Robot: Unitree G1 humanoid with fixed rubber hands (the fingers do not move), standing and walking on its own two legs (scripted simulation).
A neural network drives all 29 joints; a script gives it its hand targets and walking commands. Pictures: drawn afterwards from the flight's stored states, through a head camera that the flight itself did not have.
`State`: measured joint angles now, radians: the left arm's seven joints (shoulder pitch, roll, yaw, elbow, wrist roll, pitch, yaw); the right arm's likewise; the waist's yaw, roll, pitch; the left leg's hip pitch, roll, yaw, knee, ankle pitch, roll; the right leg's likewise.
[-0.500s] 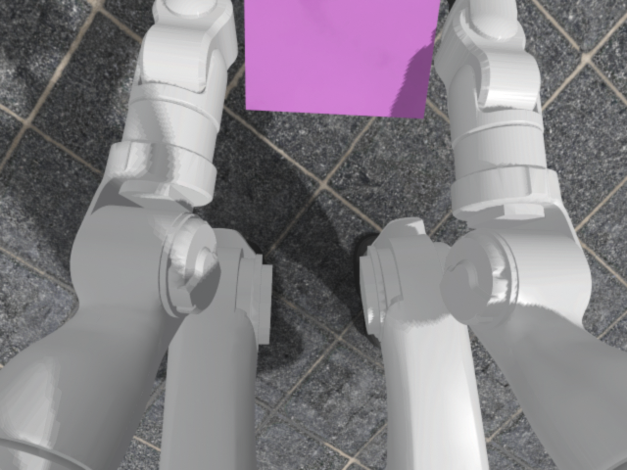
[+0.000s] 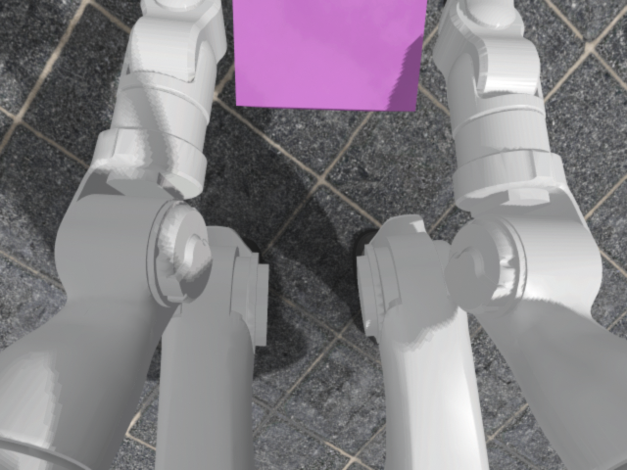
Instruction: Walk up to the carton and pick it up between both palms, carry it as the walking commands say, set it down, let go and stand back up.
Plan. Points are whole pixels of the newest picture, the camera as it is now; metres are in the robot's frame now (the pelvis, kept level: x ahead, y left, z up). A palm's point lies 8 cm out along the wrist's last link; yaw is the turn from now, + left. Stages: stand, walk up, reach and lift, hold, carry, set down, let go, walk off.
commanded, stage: set down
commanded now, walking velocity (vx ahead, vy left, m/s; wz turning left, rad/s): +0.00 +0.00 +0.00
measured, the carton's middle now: out of the picture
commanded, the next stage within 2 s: none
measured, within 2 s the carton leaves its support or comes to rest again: rests again in 0.20 s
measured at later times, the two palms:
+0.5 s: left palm out of the picture +0.56 +0.09 -0.18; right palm out of the picture +0.54 -0.16 -0.17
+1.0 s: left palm out of the picture +0.56 +0.09 -0.18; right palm out of the picture +0.54 -0.16 -0.17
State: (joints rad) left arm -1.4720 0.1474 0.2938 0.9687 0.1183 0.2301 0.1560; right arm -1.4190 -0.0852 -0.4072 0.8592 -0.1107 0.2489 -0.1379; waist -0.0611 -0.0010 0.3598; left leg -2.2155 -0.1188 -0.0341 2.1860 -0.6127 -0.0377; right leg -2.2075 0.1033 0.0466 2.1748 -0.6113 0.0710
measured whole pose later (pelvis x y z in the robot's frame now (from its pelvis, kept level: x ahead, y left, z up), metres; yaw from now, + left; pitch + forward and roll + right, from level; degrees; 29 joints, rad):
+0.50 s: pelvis +0.01 +0.00 +0.00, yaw +0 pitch +37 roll -1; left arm -1.47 0.14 0.33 0.97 0.16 0.20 0.10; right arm -1.41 -0.10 -0.44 0.88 -0.13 0.21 -0.10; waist -0.06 -0.01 0.36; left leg -2.21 -0.12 -0.03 2.21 -0.64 -0.04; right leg -2.21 0.11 0.04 2.20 -0.64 0.07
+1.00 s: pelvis +0.01 +0.00 -0.01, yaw -1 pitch +36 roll -1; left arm -1.48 0.13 0.37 0.98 0.21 0.17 0.05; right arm -1.41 -0.11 -0.46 0.91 -0.13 0.18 -0.07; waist -0.05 -0.01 0.38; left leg -2.21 -0.11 -0.04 2.23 -0.65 -0.04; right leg -2.20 0.11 0.03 2.21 -0.64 0.07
